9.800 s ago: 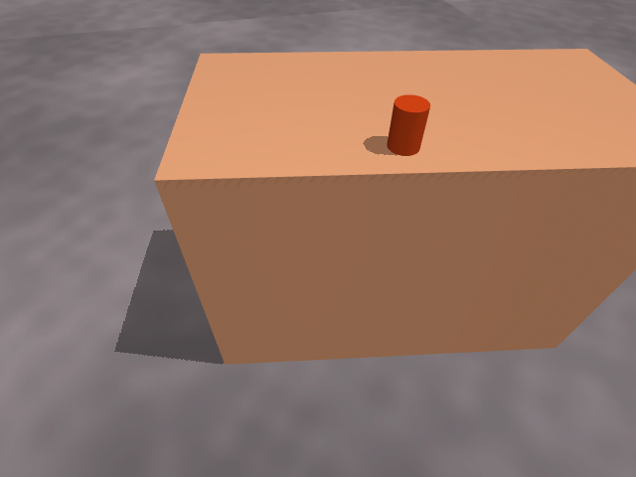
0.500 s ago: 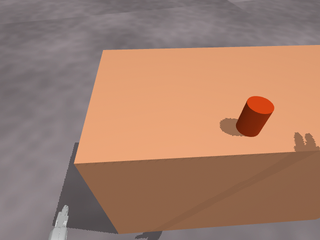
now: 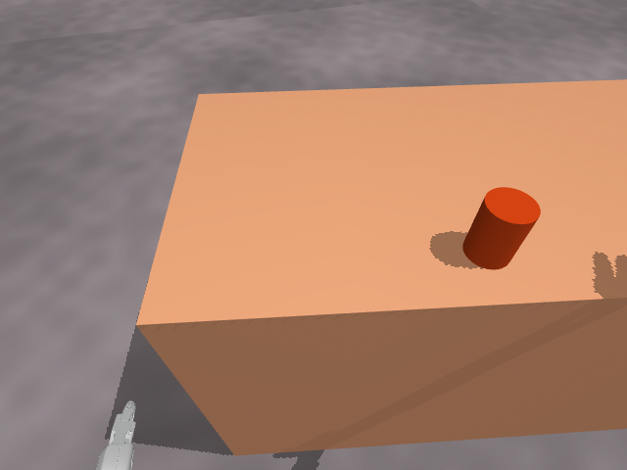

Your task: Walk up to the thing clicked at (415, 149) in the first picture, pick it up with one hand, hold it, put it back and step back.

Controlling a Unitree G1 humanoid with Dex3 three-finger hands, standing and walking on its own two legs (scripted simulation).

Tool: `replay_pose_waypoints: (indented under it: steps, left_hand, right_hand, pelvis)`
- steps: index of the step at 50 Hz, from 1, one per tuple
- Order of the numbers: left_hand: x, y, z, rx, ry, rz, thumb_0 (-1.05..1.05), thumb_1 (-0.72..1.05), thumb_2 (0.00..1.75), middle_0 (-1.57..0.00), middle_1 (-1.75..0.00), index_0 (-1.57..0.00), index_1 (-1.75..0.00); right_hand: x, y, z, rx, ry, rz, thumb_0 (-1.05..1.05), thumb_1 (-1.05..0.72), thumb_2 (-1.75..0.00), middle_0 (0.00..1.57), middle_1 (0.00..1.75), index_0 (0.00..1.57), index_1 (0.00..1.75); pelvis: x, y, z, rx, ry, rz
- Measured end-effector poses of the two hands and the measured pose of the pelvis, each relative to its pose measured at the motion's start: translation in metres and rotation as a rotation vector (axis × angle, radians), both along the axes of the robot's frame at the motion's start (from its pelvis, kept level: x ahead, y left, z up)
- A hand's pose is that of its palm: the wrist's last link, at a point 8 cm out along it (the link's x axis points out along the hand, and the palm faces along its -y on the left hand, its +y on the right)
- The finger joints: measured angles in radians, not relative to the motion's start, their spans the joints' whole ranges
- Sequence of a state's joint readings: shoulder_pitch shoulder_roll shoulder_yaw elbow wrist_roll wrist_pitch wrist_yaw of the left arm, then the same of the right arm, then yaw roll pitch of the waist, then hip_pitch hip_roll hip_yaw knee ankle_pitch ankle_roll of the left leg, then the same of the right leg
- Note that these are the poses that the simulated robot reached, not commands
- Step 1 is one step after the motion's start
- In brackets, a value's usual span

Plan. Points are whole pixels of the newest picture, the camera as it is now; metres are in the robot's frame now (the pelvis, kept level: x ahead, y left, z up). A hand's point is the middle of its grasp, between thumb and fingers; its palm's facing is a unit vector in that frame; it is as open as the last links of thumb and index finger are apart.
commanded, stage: go down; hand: right
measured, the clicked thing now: (498, 229) +0.43 -0.25 +0.08
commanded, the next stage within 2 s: approach in 0.98 s
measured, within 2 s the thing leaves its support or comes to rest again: neither
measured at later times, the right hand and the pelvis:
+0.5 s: hand out of the picture +0.32 -0.44 +0.22, palm faces +0.34 +0.94 +0.00, open 17.8 cm; pelvis -0.01 +0.00 +0.00, yaw +0 degrees
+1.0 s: hand out of the picture +0.32 -0.44 +0.23, palm faces +0.35 +0.94 +0.00, open 17.7 cm; pelvis +0.00 +0.00 +0.00, yaw +0 degrees
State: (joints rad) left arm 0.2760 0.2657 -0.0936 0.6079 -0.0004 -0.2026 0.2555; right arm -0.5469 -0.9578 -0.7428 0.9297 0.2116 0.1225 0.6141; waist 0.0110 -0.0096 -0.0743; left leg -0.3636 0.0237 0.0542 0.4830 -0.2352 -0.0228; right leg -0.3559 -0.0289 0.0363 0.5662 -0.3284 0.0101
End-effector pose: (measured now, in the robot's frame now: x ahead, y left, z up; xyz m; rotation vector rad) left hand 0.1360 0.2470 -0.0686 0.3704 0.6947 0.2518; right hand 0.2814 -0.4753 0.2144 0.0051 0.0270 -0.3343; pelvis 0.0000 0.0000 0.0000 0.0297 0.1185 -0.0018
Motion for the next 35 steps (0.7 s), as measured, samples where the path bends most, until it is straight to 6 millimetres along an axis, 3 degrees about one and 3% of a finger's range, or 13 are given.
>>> replay_pose_waypoints:
  steps: [35]
  left_hand:
    - [-0.01, 0.001, 0.0, 0.009, 0.007, -0.001, -0.01, -0.55, 0.07, -0.05, -0.05, -0.05, -0.06]
  right_hand:
    - [0.006, -0.006, 0.014, -0.001, 0.002, -0.021, -0.02, 0.61, -0.07, 0.01, 0.06, 0.03, 0.06]
  pelvis:
    - [-0.006, 0.001, -0.002, 0.004, 0.015, 0.003]
